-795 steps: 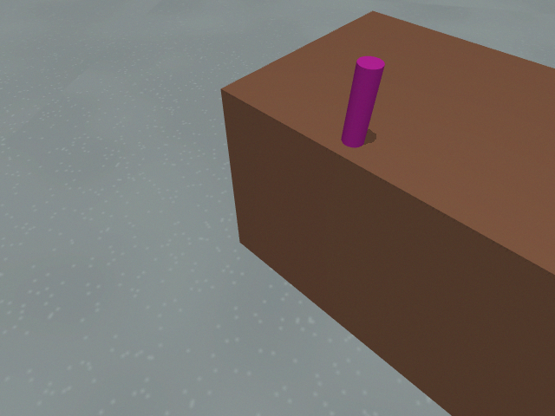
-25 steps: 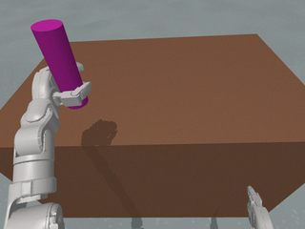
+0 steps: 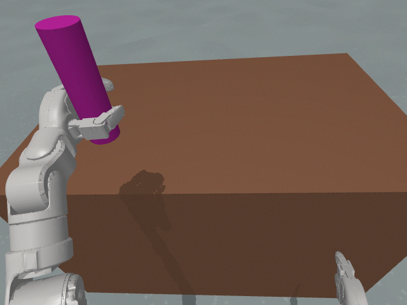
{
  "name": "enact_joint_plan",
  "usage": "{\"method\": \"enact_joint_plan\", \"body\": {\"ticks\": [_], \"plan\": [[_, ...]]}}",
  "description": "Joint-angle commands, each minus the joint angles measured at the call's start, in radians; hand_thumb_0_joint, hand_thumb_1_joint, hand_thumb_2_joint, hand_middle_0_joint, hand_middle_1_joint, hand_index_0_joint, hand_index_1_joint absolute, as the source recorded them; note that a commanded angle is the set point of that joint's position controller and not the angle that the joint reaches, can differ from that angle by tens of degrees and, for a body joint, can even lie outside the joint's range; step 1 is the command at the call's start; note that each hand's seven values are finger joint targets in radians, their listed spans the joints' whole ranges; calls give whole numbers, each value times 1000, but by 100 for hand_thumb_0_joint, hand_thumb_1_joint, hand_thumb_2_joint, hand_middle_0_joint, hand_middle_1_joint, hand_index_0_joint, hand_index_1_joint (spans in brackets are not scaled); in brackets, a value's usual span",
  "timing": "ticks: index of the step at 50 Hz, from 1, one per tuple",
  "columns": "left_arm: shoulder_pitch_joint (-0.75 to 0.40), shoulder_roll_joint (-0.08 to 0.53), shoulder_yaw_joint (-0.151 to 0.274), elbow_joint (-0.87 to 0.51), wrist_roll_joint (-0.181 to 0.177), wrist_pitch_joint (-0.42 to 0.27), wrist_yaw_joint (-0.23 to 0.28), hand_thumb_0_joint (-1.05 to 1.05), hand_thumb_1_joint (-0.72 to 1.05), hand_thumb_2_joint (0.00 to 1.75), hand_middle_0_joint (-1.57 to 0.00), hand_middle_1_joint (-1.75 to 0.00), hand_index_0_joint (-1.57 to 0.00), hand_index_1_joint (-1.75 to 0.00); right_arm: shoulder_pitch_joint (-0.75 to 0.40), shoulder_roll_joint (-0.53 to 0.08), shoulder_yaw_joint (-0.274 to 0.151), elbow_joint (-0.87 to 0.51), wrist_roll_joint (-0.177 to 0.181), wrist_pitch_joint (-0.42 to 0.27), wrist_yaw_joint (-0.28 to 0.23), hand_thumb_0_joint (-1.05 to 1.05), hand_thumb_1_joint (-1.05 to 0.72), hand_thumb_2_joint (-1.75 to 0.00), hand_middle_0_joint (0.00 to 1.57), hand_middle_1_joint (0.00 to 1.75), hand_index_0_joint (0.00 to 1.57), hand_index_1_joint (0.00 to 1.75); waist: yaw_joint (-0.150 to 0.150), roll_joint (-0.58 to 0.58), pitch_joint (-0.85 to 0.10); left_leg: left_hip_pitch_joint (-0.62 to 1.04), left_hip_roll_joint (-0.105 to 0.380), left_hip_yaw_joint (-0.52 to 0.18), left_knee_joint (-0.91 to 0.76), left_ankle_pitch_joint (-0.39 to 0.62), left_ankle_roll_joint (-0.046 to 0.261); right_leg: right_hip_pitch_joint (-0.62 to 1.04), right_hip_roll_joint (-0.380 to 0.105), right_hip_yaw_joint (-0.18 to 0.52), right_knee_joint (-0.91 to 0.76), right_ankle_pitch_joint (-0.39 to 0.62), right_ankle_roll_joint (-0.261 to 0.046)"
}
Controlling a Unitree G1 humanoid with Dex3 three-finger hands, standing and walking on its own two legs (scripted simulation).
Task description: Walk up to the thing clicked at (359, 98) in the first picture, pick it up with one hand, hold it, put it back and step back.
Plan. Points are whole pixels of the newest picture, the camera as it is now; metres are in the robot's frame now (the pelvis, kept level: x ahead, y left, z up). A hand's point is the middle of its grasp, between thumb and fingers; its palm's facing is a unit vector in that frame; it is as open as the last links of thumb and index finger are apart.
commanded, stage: lift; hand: left
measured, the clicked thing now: (85, 88) +0.35 +0.18 +0.30
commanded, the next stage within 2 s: hold in 0.12 s
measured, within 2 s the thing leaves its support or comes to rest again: neither
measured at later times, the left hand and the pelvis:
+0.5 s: hand (90, 101) +0.34 +0.18 +0.28, palm faces +0.13 -0.99 +0.01, open 7.5 cm; pelvis +0.00 +0.01 +0.00, yaw +0 degrees
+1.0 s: hand (89, 101) +0.33 +0.17 +0.29, palm faces +0.11 -0.99 +0.01, open 7.5 cm; pelvis -0.01 +0.01 +0.00, yaw +0 degrees
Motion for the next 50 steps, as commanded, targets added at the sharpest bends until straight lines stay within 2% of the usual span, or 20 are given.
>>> {"method": "enact_joint_plan", "body": {"ticks": [1, 2, 5, 8, 9, 12, 16, 17, 23, 24, 26, 28, 29, 31, 36, 39, 43, 46, 49, 50], "plan": [[-492, 230, 64, -272, -6, -64, -5, 0, 42, 130, -133, -141, -135, -141, -120, -100, -31, -167, 10, -75, -7, 0, 56, -5, 5, 5, 5, 5, 7, -83, -219, 131, -30, 46, -59, 181, 39, -2, 16, -41, -131, 206, 5], [-486, 230, 68, -252, -9, -56, -7, 0, 39, 131, -134, -142, -136, -142, -118, -117, -46, -167, 10, -78, -12, 0, 55, -5, 5, 5, 5, 5, -4, -101, -205, 133, -28, 45, -60, 173, 41, -11, 16, -39, -134, 202, 8], [-490, 223, 73, -259, -13, -47, -6, 0, 39, 130, -134, -142, -136, -142, -136, -111, -41, -167, 10, -87, -7, 0, 55, -5, 5, 5, 5, 5, 13, -90, -213, 126, -25, 40, -62, 200, 36, 6, 20, -47, -124, 223, 2], [-501, 226, 66, -269, -9, -32, -5, 0, 41, 130, -133, -141, -135, -141, -115, -109, -42, -147, 11, -87, -2, 0, 56, -5, 5, 5, 5, 5, 6, -64, -210, 131, -22, 37, -72, 178, 32, -5, 25, -50, -126, 197, -2], [-505, 217, 63, -266, -12, -28, -6, 0, 39, 130, -134, -141, -136, -142, -118, -92, -24, -158, 13, -89, 0, 0, 55, -5, 5, 5, 5, 5, 9, -68, -200, 125, -20, 36, -72, 180, 32, -4, 26, -51, -124, 198, -3], [-506, 238, 77, -279, -16, -14, -7, 0, 41, 124, -132, -138, -134, -138, -119, -129, -62, -130, 15, -94, -2, 0, 55, -5, 5, 5, 5, 5, 8, -63, -201, 131, -22, 34, -74, 164, 33, -15, 25, -48, -131, 179, -3], [-520, 230, 75, -300, -25, 1, -8, 0, 37, 123, -129, -137, -131, -137, -134, -96, -30, -138, 18, -104, 0, 0, 55, -5, 5, 5, 5, 5, 16, -74, -200, 133, -22, 35, -65, 188, 34, -8, 26, -50, -127, 200, -2], [-518, 240, 79, -288, -22, 7, -9, 0, 38, 124, -131, -138, -133, -138, -131, -121, -52, -132, 16, -104, -3, 0, 55, -5, 5, 5, 5, 5, 10, -78, -212, 134, -23, 35, -65, 191, 36, -7, 24, -47, -127, 206, -1], [-539, 235, 78, -292, -26, 38, 1, 0, 36, 124, -131, -139, -133, -139, -159, -111, -41, -129, 21, -114, 2, 0, 55, -5, 5, 5, 5, 5, 24, -65, -194, 122, -23, 33, -71, 181, 32, -3, 25, -51, -121, 193, -5], [-550, 243, 74, -302, -21, 42, 2, 0, 38, 125, -132, -139, -134, -139, -150, -133, -59, -114, 20, -111, 1, 0, 55, -5, 5, 5, 5, 5, 17, -57, -207, 130, -21, 29, -77, 166, 30, -10, 28, -52, -124, 178, -6], [-541, 222, 71, -286, -28, 54, 2, 0, 39, 125, -132, -139, -134, -139, -147, -114, -39, -123, 20, -115, 7, 0, 55, -5, 5, 5, 5, 5, 14, -90, -181, 118, -16, 24, -81, 154, 32, -10, 31, -56, -127, 170, -3], [-555, 240, 79, -312, -32, 61, 4, 0, 38, 124, -131, -139, -133, -138, -144, -132, -60, -113, 22, -116, 6, 0, 55, -5, 5, 5, 5, 5, 14, -68, -190, 117, -20, 28, -82, 137, 32, -14, 28, -52, -131, 155, -5], [-553, 234, 77, -306, -29, 67, 3, 0, 37, 124, -131, -138, -132, -138, -156, -109, -36, -119, 24, -118, 10, 0, 55, -5, 5, 5, 5, 5, 25, -80, -194, 112, -15, 21, -85, 144, 29, -9, 32, -55, -127, 159, -5], [-564, 249, 77, -333, -29, 77, 4, 0, 37, 124, -131, -138, -133, -138, -138, -134, -63, -107, 26, -117, 11, 0, 55, -5, 5, 5, 5, 5, 19, -45, -197, 122, -17, 24, -86, 141, 27, -14, 32, -54, -125, 155, -8], [-556, 235, 83, -335, -38, 97, 8, 0, 37, 126, -131, -140, -133, -140, -147, -108, -42, -115, 30, -118, 19, 0, 55, -5, 5, 5, 5, 5, 31, -70, -211, 125, -24, 34, -65, 203, 30, 5, 29, -53, -122, 207, -4], [-549, 221, 77, -318, -36, 113, 9, 0, 36, 127, -132, -141, -134, -141, -164, -117, -50, -144, 29, -123, 22, 0, 55, -5, 5, 5, 5, 5, 20, -93, -230, 128, -24, 36, -62, 211, 34, 13, 27, -50, -123, 220, 0], [-508, 204, 73, -305, -43, 131, 10, 0, 37, 128, -132, -142, -134, -141, -171, -121, -51, -133, 33, -124, 24, 0, 55, -5, 5, 5, 5, 5, 22, -106, -197, 113, -25, 33, -71, 183, 34, 4, 28, -51, -128, 198, 1], [-540, 229, 79, -345, -34, 130, 12, 0, 36, 128, -132, -142, -134, -142, -141, -114, -49, -133, 34, -118, 25, 0, 55, -5, 5, 5, 5, 5, 16, -92, -217, 133, -27, 36, -69, 192, 33, -6, 30, -50, -126, 203, -1], [-493, 177, 53, -312, -39, 135, 13, 0, 39, 127, -131, -141, -133, -140, -152, -105, -45, -137, 36, -124, 30, 0, 55, -5, 5, 5, 5, 5, 19, -100, -178, 113, -22, 30, -82, 155, 30, -14, 33, -55, -129, 174, -2], [-530, 203, 59, -351, -39, 130, 16, 0, 36, 126, -131, -140, -133, -140, -143, -109, -48, -145, 38, -127, 30, 0, 55, -5, 5, 5, 5, 5, 14, -89, -189, 124, -24, 33, -80, 152, 31, -25, 33, -53, -128, 167, -4]]}}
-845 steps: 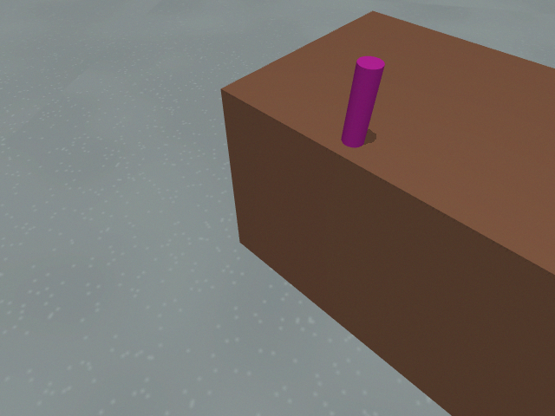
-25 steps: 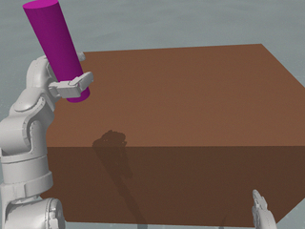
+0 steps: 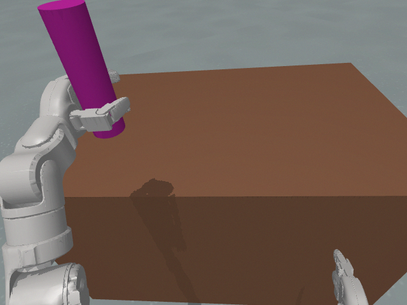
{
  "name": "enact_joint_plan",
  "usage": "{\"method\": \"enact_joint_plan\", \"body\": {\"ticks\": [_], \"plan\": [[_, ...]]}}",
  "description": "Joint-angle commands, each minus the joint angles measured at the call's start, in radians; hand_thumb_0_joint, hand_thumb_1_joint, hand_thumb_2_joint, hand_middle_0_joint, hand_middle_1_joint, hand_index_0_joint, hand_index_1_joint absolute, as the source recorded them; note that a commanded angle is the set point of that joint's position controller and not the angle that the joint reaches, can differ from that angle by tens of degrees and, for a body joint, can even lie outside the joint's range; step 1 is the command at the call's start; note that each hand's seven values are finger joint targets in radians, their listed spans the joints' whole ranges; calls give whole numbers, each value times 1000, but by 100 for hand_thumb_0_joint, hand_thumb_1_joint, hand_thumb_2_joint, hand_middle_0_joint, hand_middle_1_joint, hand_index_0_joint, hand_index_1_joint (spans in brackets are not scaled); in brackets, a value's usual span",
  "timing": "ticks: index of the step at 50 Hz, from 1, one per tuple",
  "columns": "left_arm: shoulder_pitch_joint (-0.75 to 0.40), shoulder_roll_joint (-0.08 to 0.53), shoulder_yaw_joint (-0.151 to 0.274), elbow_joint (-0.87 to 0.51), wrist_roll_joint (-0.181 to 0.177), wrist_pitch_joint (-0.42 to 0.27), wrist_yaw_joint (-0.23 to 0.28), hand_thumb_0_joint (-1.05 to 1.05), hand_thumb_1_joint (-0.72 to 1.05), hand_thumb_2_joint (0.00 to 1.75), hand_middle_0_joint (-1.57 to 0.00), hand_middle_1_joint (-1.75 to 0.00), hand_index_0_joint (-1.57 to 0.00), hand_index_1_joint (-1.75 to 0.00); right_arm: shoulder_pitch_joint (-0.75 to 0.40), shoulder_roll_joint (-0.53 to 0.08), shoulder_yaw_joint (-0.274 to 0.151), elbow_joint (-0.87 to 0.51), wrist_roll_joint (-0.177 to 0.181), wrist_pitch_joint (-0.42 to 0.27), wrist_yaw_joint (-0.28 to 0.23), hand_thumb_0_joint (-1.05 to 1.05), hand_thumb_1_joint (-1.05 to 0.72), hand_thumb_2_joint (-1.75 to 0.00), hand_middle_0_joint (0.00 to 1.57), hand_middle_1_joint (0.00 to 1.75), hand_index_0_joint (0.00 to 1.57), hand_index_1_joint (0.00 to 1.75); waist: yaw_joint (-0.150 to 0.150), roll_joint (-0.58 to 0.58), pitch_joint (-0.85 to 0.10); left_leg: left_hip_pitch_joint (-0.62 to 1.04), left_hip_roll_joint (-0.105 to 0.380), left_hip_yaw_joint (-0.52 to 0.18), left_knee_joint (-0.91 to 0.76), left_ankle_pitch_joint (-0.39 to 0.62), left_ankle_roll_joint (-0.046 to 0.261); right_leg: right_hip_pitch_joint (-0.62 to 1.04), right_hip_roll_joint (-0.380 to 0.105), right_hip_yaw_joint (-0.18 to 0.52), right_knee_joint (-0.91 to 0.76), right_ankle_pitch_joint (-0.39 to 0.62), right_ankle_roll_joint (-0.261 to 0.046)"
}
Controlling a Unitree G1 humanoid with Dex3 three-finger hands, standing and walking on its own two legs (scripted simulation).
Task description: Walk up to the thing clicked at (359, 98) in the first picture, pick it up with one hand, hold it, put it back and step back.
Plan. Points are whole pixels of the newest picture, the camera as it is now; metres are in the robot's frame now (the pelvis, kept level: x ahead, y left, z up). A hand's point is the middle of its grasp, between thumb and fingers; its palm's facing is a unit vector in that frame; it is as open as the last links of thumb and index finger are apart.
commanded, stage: hold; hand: left
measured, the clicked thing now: (89, 77) +0.33 +0.17 +0.34
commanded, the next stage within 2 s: crouch in 1.82 s
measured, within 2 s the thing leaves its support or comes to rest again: neither
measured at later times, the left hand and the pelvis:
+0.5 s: hand (101, 102) +0.33 +0.16 +0.30, palm faces +0.13 -0.99 +0.01, open 7.5 cm; pelvis -0.01 +0.00 +0.00, yaw +0 degrees
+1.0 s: hand (105, 102) +0.33 +0.16 +0.29, palm faces +0.12 -0.99 +0.00, open 7.5 cm; pelvis -0.01 +0.00 +0.00, yaw +0 degrees
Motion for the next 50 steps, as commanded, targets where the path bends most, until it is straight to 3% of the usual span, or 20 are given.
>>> {"method": "enact_joint_plan", "body": {"ticks": [1, 8, 10, 14, 16, 18, 21, 22, 23, 26, 29, 31, 35, 38, 40, 41, 42, 43, 48, 50], "plan": [[-489, 213, 62, -252, -4, -95, 1, 0, 38, 126, -130, -140, -132, -140, -119, -105, -39, -174, 10, -70, -6, 0, 55, -5, 5, 5, 5, 5, -4, -100, -164, 115, -18, 27, -84, 144, 18, -42, 40, -59, -124, 150, -17], [-489, 221, 76, -224, 0, -116, 20, 0, 37, 128, -131, -141, -133, -141, -137, -102, -38, -181, 7, -76, -14, 0, 55, -5, 5, 5, 5, 5, 1, -82, -176, 102, -18, 27, -80, 119, 20, -25, 34, -54, -124, 134, -18], [-479, 202, 54, -206, 4, -120, 19, 0, 39, 127, -132, -141, -134, -141, -147, -101, -36, -193, 7, -81, -16, 0, 55, -5, 5, 5, 5, 5, -4, -96, -168, 98, -20, 29, -77, 124, 21, -30, 33, -54, -123, 135, -18], [-545, 250, 79, -245, 5, -126, 16, 0, 39, 130, -134, -144, -136, -144, -137, -109, -43, -168, 4, -84, -21, 0, 55, -5, 5, 5, 5, 5, 0, -60, -180, 104, -16, 25, -80, 115, 18, -31, 34, -55, -118, 129, -20], [-504, 206, 57, -168, 2, -114, 10, 0, 39, 130, -135, -144, -137, -144, -161, -98, -26, -195, 1, -89, -22, 0, 55, -5, 5, 5, 5, 5, 2, -104, -166, 81, -18, 26, -80, 108, 21, -23, 35, -56, -126, 121, -16], [-518, 239, 70, -155, 5, -109, 8, 0, 42, 131, -135, -145, -137, -145, -158, -103, -26, -189, 3, -88, -24, 0, 55, -5, 5, 5, 5, 5, 5, -88, -164, 74, -20, 28, -86, 90, 20, -28, 35, -54, -130, 107, -17], [-507, 224, 65, -160, -2, -108, -6, 0, 43, 132, -136, -146, -139, -145, -127, -104, -30, -180, 5, -90, -21, 0, 56, -5, 5, 5, 5, 5, 1, -106, -151, 75, -17, 26, -93, 78, 21, -38, 39, -59, -134, 90, -19], [-455, 183, 42, -94, -3, -97, -11, 0, 42, 131, -136, -145, -139, -145, -147, -111, -35, -209, 7, -95, -21, 0, 56, -5, 5, 5, 5, 5, -6, -132, -138, 75, -16, 28, -92, 77, 23, -41, 40, -59, -136, 90, -16], [-499, 198, 39, -175, -3, -103, -11, 0, 42, 130, -135, -144, -137, -144, -139, -109, -33, -201, 6, -97, -18, 0, 56, -5, 5, 5, 5, 5, -2, -102, -155, 83, -15, 26, -95, 77, 20, -39, 41, -58, -131, 89, -19], [-503, 243, 78, -189, -4, -107, -15, 0, 45, 132, -135, -144, -137, -144, -117, -109, -41, -178, 10, -95, -18, 0, 56, -5, 5, 5, 5, 5, 0, -98, -162, 88, -16, 27, -93, 75, 20, -47, 40, -56, -134, 86, -19], [-539, 225, 67, -232, -9, -113, -5, 0, 43, 132, -135, -145, -137, -145, -130, -104, -36, -206, 8, -98, -19, 0, 56, -5, 5, 5, 5, 5, -6, -83, -184, 103, -15, 28, -87, 98, 20, -37, 39, -56, -129, 106, -20], [-547, 252, 82, -222, -1, -110, 9, 0, 44, 133, -134, -145, -136, -145, -119, -106, -40, -174, 7, -96, -21, 0, 56, -5, 5, 5, 5, 5, 0, -80, -171, 93, -20, 33, -86, 89, 21, -42, 36, -50, -130, 98, -18], [-530, 212, 56, -133, 7, -102, 22, 0, 43, 134, -135, -146, -137, -146, -151, -101, -33, -190, 4, -103, -25, 0, 55, -5, 5, 5, 5, 5, -5, -98, -147, 77, -17, 29, -96, 64, 19, -45, 38, -54, -132, 81, -17], [-555, 241, 67, -151, 10, -106, 18, 0, 43, 134, -135, -146, -138, -146, -131, -112, -42, -192, 5, -104, -29, 0, 56, -5, 5, 5, 5, 5, -11, -110, -183, 102, -18, 29, -86, 91, 21, -41, 39, -56, -130, 104, -15], [-549, 213, 44, -133, 11, -110, 11, 0, 41, 133, -135, -146, -137, -146, -134, -94, -24, -191, 5, -108, -24, 0, 56, -5, 5, 5, 5, 5, 0, -89, -160, 84, -18, 30, -86, 102, 19, -40, 38, -58, -126, 111, -19], [-574, 241, 61, -168, 8, -115, 10, 0, 42, 133, -135, -146, -138, -146, -129, -107, -37, -191, 6, -108, -26, 0, 55, -5, 5, 5, 5, 5, -2, -98, -189, 101, -16, 26, -86, 106, 19, -37, 39, -58, -126, 118, -18], [-524, 223, 55, -85, 6, -104, 6, 0, 42, 133, -135, -146, -138, -146, -134, -101, -27, -207, 9, -108, -26, 0, 55, -5, 5, 5, 5, 5, -3, -113, -151, 86, -14, 24, -89, 104, 19, -39, 41, -61, -127, 119, -16], [-517, 225, 52, -121, 7, -110, 0, 0, 42, 133, -134, -145, -137, -145, -136, -91, -20, -185, 10, -105, -20, 0, 56, -5, 5, 5, 5, 5, 8, -82, -156, 75, -16, 25, -92, 96, 17, -36, 39, -58, -126, 111, -20], [-546, 253, 72, -186, 4, -115, 0, 0, 45, 134, -134, -144, -136, -144, -97, -86, -22, -161, 10, -97, -18, 0, 55, -5, 5, 5, 5, 5, -2, -74, -159, 90, -18, 33, -89, 92, 20, -47, 37, -54, -132, 109, -18], [-535, 227, 61, -154, 3, -112, 4, 0, 45, 133, -133, -145, -136, -144, -148, -103, -32, -220, 7, -107, -22, 0, 56, -5, 5, 5, 5, 5, -5, -106, -183, 93, -19, 36, -79, 120, 23, -26, 37, -52, -133, 131, -15]]}}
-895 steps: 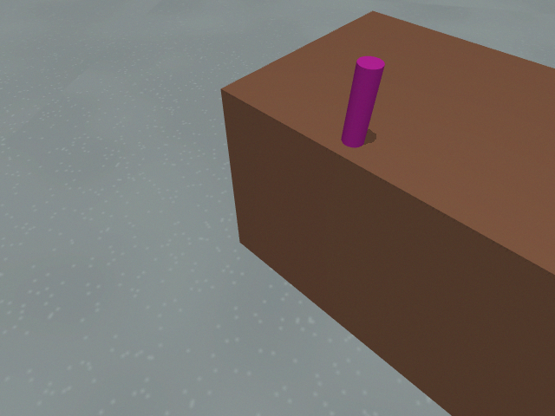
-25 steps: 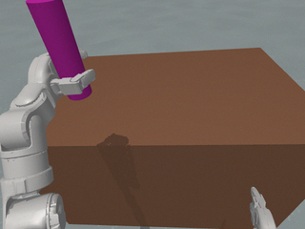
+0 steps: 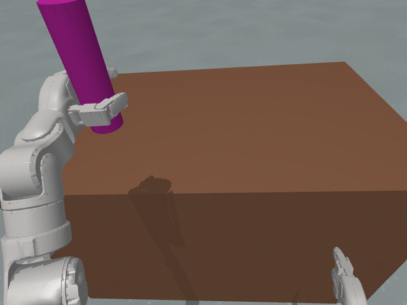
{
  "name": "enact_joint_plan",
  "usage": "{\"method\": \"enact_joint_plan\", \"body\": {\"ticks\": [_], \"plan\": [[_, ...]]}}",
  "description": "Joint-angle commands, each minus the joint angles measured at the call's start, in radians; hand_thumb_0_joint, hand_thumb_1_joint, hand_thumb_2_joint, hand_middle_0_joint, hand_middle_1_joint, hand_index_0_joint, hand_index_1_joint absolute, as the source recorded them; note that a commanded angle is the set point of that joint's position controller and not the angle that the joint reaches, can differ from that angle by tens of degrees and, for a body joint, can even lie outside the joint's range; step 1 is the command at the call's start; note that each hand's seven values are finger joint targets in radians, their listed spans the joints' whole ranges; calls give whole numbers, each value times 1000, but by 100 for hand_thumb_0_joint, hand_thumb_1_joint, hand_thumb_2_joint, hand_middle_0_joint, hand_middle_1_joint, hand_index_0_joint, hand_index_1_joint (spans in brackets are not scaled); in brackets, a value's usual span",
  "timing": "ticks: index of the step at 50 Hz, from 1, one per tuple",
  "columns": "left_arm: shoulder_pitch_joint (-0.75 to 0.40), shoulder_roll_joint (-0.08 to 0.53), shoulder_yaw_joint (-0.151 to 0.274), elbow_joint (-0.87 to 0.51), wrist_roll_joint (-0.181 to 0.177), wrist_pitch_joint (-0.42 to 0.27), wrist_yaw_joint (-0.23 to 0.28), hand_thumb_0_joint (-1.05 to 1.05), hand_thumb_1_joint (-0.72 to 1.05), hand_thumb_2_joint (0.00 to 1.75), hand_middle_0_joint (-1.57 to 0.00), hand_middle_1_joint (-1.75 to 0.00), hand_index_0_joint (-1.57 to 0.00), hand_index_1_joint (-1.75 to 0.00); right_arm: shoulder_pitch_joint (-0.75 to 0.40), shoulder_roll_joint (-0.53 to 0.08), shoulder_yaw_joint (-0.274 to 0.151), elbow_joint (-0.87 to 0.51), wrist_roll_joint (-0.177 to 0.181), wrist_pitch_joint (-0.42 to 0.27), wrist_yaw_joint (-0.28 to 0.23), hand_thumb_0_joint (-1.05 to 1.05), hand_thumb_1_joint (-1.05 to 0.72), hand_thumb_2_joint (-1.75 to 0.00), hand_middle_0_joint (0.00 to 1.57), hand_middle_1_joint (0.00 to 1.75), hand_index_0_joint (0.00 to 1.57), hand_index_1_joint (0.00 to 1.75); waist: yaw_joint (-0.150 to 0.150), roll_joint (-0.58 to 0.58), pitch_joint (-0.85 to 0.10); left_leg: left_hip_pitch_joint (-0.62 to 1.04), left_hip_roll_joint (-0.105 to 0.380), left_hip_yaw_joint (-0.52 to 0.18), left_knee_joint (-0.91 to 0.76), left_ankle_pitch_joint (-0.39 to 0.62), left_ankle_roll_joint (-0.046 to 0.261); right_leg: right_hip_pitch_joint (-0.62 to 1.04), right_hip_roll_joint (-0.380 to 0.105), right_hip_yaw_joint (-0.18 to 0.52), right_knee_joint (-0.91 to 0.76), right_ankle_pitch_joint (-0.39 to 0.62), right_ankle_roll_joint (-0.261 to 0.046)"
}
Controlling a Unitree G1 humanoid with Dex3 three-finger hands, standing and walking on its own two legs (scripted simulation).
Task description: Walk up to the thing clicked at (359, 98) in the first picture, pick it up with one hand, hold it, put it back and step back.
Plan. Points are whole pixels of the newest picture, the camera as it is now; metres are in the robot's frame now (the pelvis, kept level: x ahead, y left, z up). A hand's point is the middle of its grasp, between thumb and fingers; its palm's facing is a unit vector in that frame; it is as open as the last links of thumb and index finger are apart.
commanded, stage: hold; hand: left
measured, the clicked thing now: (88, 72) +0.34 +0.17 +0.34
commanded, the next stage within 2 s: crouch in 0.82 s
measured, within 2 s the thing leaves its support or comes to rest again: neither
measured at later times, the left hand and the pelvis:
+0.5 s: hand (104, 95) +0.35 +0.16 +0.30, palm faces +0.13 -0.99 +0.01, open 7.5 cm; pelvis +0.00 +0.00 +0.00, yaw +0 degrees
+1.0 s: hand (105, 92) +0.34 +0.15 +0.31, palm faces +0.12 -0.99 +0.00, open 7.5 cm; pelvis -0.01 +0.00 +0.00, yaw +0 degrees
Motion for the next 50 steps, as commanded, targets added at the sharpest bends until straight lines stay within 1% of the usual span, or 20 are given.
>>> {"method": "enact_joint_plan", "body": {"ticks": [1, 2, 4, 6, 8, 12, 15, 18, 22, 24, 25, 28, 32, 34, 36, 37, 39, 42, 46, 50], "plan": [[-552, 242, 88, -285, -6, -98, 8, 0, 44, 133, -134, -145, -136, -145, -154, -111, -48, -180, 3, -66, -9, 0, 55, -5, 5, 5, 5, 5, 7, -78, -218, 125, -25, 33, -78, 115, 24, -4, 31, -55, -130, 123, -15], [-575, 266, 95, -277, -1, -98, 15, 0, 42, 134, -134, -146, -136, -146, -141, -116, -53, -159, 2, -62, -12, 0, 55, -5, 5, 5, 5, 5, 2, -69, -212, 125, -26, 35, -80, 108, 24, -17, 31, -54, -133, 116, -14], [-512, 198, 62, -173, -4, -88, 15, 0, 43, 135, -134, -147, -136, -146, -174, -104, -37, -186, 2, -70, -13, 0, 55, -5, 5, 5, 5, 5, 2, -121, -175, 105, -23, 30, -77, 117, 26, -7, 33, -58, -130, 125, -11], [-563, 240, 78, -209, 5, -94, 18, 0, 43, 136, -135, -147, -137, -147, -174, -121, -54, -195, 0, -69, -16, 0, 55, -5, 5, 5, 5, 5, 1, -94, -231, 131, -24, 29, -76, 139, 22, 4, 32, -57, -121, 151, -13], [-586, 249, 82, -233, 8, -91, 19, 0, 42, 136, -136, -148, -138, -148, -139, -97, -33, -153, 1, -60, -13, 0, 55, -5, 5, 5, 5, 5, 7, -71, -209, 129, -24, 30, -77, 146, 20, -11, 33, -61, -120, 152, -16], [-508, 176, 28, -119, 3, -62, 2, 0, 44, 134, -134, -145, -136, -145, -172, -112, -39, -186, 5, -69, -7, 0, 56, -5, 5, 5, 5, 5, 3, -104, -146, 104, -18, 21, -96, 110, 19, -30, 38, -66, -131, 125, -15], [-555, 235, 65, -183, 2, -68, -5, 0, 41, 133, -134, -145, -136, -145, -132, -96, -34, -164, 8, -62, 2, 0, 55, -5, 5, 5, 5, 5, 7, -81, -180, 107, -26, 32, -89, 119, 23, -16, 32, -60, -133, 132, -17], [-527, 197, 52, -155, -3, -56, 4, 0, 42, 133, -133, -145, -136, -145, -150, -98, -36, -189, 10, -61, 8, 0, 56, -5, 5, 5, 5, 5, 7, -105, -170, 110, -22, 30, -89, 134, 24, -9, 35, -64, -133, 139, -17], [-594, 249, 76, -225, 5, -77, 21, 0, 42, 134, -132, -145, -134, -145, -141, -105, -49, -177, 8, -58, 6, 0, 56, -5, 5, 5, 5, 5, 1, -87, -204, 130, -24, 31, -89, 124, 22, -14, 34, -60, -132, 134, -16], [-583, 224, 66, -213, 4, -82, 25, 0, 45, 135, -133, -145, -135, -145, -136, -104, -49, -188, 6, -58, 2, 0, 56, -5, 5, 5, 5, 5, 0, -94, -195, 128, -19, 26, -94, 123, 20, -9, 37, -63, -132, 136, -15], [-577, 194, 37, -198, 8, -78, 31, 0, 40, 133, -131, -145, -134, -144, -159, -98, -39, -198, 7, -62, 5, 0, 56, -5, 5, 5, 5, 5, 4, -75, -182, 126, -16, 22, -98, 118, 17, -19, 38, -68, -127, 129, -19], [-564, 232, 60, -183, 11, -85, 31, 0, 43, 132, -132, -144, -134, -143, -159, -103, -42, -193, 8, -61, 2, 0, 55, -5, 5, 5, 5, 5, 4, -78, -184, 112, -26, 33, -95, 98, 22, -11, 33, -62, -138, 114, -15], [-569, 214, 50, -180, 11, -87, 25, 0, 42, 133, -132, -145, -134, -144, -154, -97, -36, -195, 5, -63, 1, 0, 55, -5, 5, 5, 5, 5, 5, -82, -193, 123, -19, 26, -95, 122, 19, -3, 37, -64, -131, 131, -19], [-608, 254, 72, -220, 10, -94, 22, 0, 42, 135, -133, -146, -135, -146, -145, -98, -39, -176, 6, -61, 0, 0, 55, -5, 5, 5, 5, 5, 6, -57, -197, 121, -21, 27, -99, 109, 18, -8, 36, -64, -135, 120, -19], [-573, 207, 45, -150, 10, -84, 16, 0, 39, 133, -134, -146, -136, -146, -159, -94, -34, -186, 2, -69, -1, 0, 55, -5, 5, 5, 5, 5, 5, -107, -170, 105, -20, 27, -98, 96, 23, -6, 37, -64, -141, 106, -16], [-592, 226, 63, -146, 4, -86, 16, 0, 42, 135, -134, -146, -136, -146, -155, -99, -35, -192, 1, -68, -3, 0, 55, -5, 5, 5, 5, 5, -5, -108, -182, 116, -20, 28, -100, 91, 24, -5, 36, -61, -145, 112, -13], [-595, 213, 41, -150, 6, -83, 15, 0, 40, 133, -132, -144, -134, -144, -160, -90, -27, -177, 5, -68, -1, 0, 55, -5, 5, 5, 5, 5, 4, -52, -177, 112, -20, 28, -106, 89, 18, -20, 36, -64, -137, 106, -21], [-579, 195, 23, -132, 9, -74, 18, 0, 43, 133, -132, -144, -134, -144, -163, -94, -30, -193, 5, -72, 3, 0, 56, -5, 5, 5, 5, 5, 0, -88, -160, 102, -19, 26, -110, 77, 21, -19, 37, -64, -141, 99, -19], [-594, 218, 41, -153, 5, -81, 17, 0, 40, 139, -138, -149, -138, -151, -154, -101, -36, -190, 7, -71, 3, 0, 53, -7, 5, 5, 5, 5, -4, -81, -178, 118, -17, 24, -117, 55, 21, -19, 36, -63, -149, 84, -17], [-584, 232, 64, -113, 4, -87, 26, 0, 39, 131, -137, -144, -138, -145, -158, -102, -46, -154, 6, -71, -1, 0, 57, -5, 5, 5, 5, 5, 0, -96, -151, 96, -15, 19, -122, 47, 21, -18, 37, -66, -149, 78, -16]]}}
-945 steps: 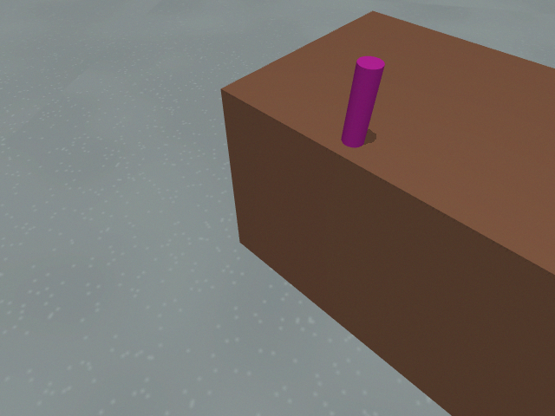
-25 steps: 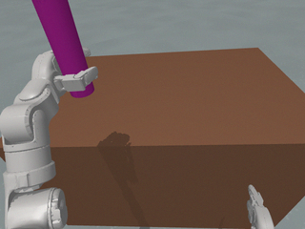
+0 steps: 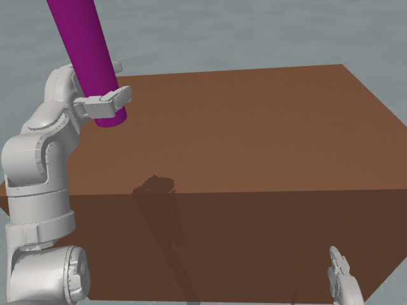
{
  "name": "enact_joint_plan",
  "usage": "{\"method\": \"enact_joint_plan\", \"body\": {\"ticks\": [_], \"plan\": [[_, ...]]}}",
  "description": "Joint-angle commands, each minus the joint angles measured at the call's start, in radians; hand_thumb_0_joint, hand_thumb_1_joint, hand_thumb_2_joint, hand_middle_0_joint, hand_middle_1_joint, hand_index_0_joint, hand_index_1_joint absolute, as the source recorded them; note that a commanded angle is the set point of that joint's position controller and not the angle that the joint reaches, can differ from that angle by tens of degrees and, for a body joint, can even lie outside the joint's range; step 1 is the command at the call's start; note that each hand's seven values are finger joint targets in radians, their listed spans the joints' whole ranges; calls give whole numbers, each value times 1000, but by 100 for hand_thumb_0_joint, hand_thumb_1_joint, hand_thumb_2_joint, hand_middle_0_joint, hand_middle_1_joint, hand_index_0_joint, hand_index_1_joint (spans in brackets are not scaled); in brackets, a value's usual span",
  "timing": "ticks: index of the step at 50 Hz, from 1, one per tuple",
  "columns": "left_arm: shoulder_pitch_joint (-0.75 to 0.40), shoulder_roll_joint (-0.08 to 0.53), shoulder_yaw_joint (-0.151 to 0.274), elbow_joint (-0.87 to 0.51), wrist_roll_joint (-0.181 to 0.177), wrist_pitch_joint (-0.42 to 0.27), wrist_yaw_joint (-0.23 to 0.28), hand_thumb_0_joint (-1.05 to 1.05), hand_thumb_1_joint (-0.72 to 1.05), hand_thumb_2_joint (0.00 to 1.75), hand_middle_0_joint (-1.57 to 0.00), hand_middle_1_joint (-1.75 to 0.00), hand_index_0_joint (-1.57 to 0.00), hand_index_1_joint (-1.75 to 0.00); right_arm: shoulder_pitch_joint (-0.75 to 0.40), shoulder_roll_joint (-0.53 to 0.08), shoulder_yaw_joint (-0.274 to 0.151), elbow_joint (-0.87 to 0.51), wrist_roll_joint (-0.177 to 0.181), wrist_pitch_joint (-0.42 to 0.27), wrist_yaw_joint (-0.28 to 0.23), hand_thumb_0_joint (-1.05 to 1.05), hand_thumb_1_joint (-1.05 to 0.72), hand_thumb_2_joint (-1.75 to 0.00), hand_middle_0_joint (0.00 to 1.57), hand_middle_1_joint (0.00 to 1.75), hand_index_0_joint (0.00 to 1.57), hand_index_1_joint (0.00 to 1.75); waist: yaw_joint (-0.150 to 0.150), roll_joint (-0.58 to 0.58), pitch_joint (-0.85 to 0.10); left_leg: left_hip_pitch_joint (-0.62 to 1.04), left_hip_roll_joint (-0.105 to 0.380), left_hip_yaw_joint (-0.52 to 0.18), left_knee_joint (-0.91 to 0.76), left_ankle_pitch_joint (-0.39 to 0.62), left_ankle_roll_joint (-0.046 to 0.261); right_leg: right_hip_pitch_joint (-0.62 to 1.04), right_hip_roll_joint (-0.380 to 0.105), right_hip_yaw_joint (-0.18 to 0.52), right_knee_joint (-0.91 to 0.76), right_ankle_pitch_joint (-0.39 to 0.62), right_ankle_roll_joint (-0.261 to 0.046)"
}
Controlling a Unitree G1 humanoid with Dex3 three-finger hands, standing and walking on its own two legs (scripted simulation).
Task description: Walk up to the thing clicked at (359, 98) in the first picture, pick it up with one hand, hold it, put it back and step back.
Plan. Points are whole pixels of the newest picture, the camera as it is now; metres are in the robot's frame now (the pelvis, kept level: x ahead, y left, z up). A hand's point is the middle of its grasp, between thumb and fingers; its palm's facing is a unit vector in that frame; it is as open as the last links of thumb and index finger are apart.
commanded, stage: crouch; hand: left
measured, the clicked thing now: (93, 66) +0.35 +0.16 +0.35
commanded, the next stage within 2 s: lower in 1.20 s
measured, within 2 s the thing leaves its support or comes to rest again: neither
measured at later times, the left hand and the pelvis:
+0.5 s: hand (119, 121) +0.41 +0.18 +0.21, palm faces +0.20 -0.98 +0.02, open 7.5 cm; pelvis -0.01 +0.00 +0.00, yaw +0 degrees
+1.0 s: hand (123, 131) +0.45 +0.20 +0.16, palm faces +0.21 -0.98 +0.00, open 7.5 cm; pelvis +0.02 +0.00 +0.00, yaw -1 degrees
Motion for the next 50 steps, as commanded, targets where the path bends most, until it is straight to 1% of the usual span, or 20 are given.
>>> {"method": "enact_joint_plan", "body": {"ticks": [1, 8, 9, 12, 16, 21, 22, 25, 28, 35, 36, 37, 38, 40, 42, 43, 44, 46, 48, 50], "plan": [[-519, 215, 73, -166, -1, -102, 11, 0, 38, 130, -137, -144, -139, -145, -164, -113, -52, -158, 5, -70, -10, 0, 56, -5, 5, 5, 5, 5, 2, -96, -154, 90, -15, 22, -105, 28, 19, -36, 37, -64, -136, 60, -17], [-469, 204, 54, 23, 19, -184, 11, 0, 38, 129, -136, -143, -137, -144, -143, -116, -34, -148, -7, -84, -30, 0, 57, -5, 5, 5, 5, 5, -10, -152, -96, 57, -20, 27, -115, -18, 25, -64, 35, -60, -156, 16, -13], [-489, 197, 39, 28, 26, -212, 4, 0, 38, 129, -136, -142, -137, -143, -142, -113, -36, -150, -10, -90, -31, 0, 57, -5, 5, 5, 5, 5, -19, -129, -109, 54, -24, 34, -109, -13, 27, -66, 30, -53, -154, 20, -16], [-569, 260, 69, 40, 35, -294, -3, 0, 40, 129, -135, -141, -136, -142, -137, -112, -27, -157, -20, -102, -45, 0, 57, -5, 5, 5, 5, 5, -23, -134, -175, 65, -29, 36, -83, 18, 34, -43, 18, -36, -155, 45, -9], [-612, 288, 68, 89, 60, -404, -13, 0, 39, 128, -135, -141, -136, -141, -147, -117, -28, -154, -33, -120, -63, 0, 57, -5, 5, 5, 5, 5, -32, -80, -242, 95, -23, 32, -70, 37, 27, -52, 21, -36, -130, 68, -14], [-613, 267, 41, 166, 74, -508, -18, 0, 41, 132, -137, -145, -138, -145, -154, -93, 6, -163, -41, -128, -68, 0, 56, -5, 5, 5, 5, 5, -33, -58, -253, 90, -12, 22, -73, 41, 22, -56, 33, -49, -115, 80, -19], [-614, 292, 57, 177, 73, -526, -19, 0, 39, 133, -138, -146, -139, -147, -136, -104, -4, -157, -41, -126, -71, 0, 56, -5, 5, 5, 5, 5, -39, -38, -263, 99, -13, 27, -67, 49, 22, -56, 31, -43, -117, 89, -19], [-593, 275, 43, 246, 82, -572, -22, 0, 38, 134, -140, -147, -141, -148, -117, -100, 3, -154, -46, -126, -68, 0, 55, -5, 5, 5, 5, 5, -44, -50, -225, 78, -4, 20, -81, 31, 19, -75, 43, -53, -115, 80, -21], [-570, 288, 57, 309, 82, -617, -27, 0, 39, 136, -142, -150, -143, -151, -98, -129, -24, -151, -47, -127, -66, 0, 55, -5, 5, 5, 5, 5, -57, -68, -225, 80, 3, 13, -90, 2, 19, -81, 46, -53, -120, 63, -20], [-559, 281, 44, 315, 92, -720, -40, 0, 37, 134, -140, -148, -141, -149, -94, -101, 8, -191, -50, -128, -53, 0, 55, -5, 5, 5, 5, 5, -48, -48, -267, 99, 3, 24, -69, 114, 17, -62, 51, -51, -104, 150, -26], [-555, 309, 72, 331, 89, -734, -39, 0, 36, 135, -141, -150, -142, -150, -67, -119, -12, -189, -52, -123, -56, 0, 55, -5, 5, 5, 5, 5, -57, -71, -278, 102, 3, 27, -64, 127, 21, -47, 48, -48, -106, 162, -22], [-544, 318, 82, 338, 89, -746, -41, 0, 37, 136, -140, -150, -142, -151, -54, -110, -2, -165, -53, -114, -55, 0, 55, -5, 5, 5, 5, 5, -48, -61, -276, 91, 1, 27, -64, 133, 21, -40, 48, -46, -105, 169, -22], [-532, 287, 56, 350, 90, -754, -46, 0, 35, 135, -140, -150, -141, -150, -92, -99, 6, -180, -51, -115, -53, 0, 55, -5, 5, 5, 5, 5, -47, -49, -254, 84, -1, 30, -63, 137, 20, -52, 46, -44, -102, 174, -25], [-533, 298, 68, 336, 89, -777, -47, 0, 36, 136, -140, -150, -141, -150, -81, -125, -13, -193, -55, -110, -57, 0, 55, -5, 5, 5, 5, 5, -56, -60, -283, 104, 1, 29, -58, 158, 20, -40, 47, -45, -101, 192, -23], [-522, 302, 68, 353, 93, -796, -52, 0, 35, 137, -140, -151, -142, -151, -63, -101, 12, -176, -57, -98, -54, 0, 55, -5, 5, 5, 5, 5, -58, -51, -305, 110, 4, 29, -48, 200, 22, -26, 46, -42, -93, 233, -21], [-499, 299, 69, 360, 91, -804, -55, 0, 35, 136, -140, -150, -141, -150, -87, -107, 9, -198, -56, -95, -53, 0, 54, -5, 5, 5, 5, 5, -47, -36, -295, 102, 3, 30, -50, 219, 19, -12, 48, -45, -91, 248, -24], [-512, 314, 73, 360, 96, -813, -53, 0, 36, 135, -139, -149, -141, -149, -64, -122, -8, -188, -58, -87, -55, 0, 55, -5, 5, 5, 5, 5, -60, -35, -303, 108, 5, 29, -46, 229, 19, -21, 48, -43, -89, 258, -24], [-501, 293, 63, 364, 94, -829, -59, 0, 38, 136, -138, -149, -140, -149, -73, -88, 23, -187, -58, -75, -49, 0, 55, -5, 5, 5, 5, 5, -50, -27, -302, 99, 4, 33, -40, 257, 21, -3, 46, -42, -87, 285, -23], [-484, 322, 83, 376, 93, -841, -59, 0, 38, 136, -139, -149, -141, -149, -65, -130, -19, -176, -59, -62, -55, 0, 55, -5, 5, 5, 5, 5, -63, -34, -300, 105, 3, 36, -40, 252, 23, -11, 45, -39, -93, 288, -20], [-485, 292, 64, 367, 91, -857, -63, 0, 37, 136, -139, -149, -140, -149, -58, -91, 23, -175, -60, -54, -48, 0, 55, -5, 5, 5, 5, 5, -60, -40, -306, 102, 5, 32, -39, 259, 24, 2, 44, -41, -90, 295, -20]]}}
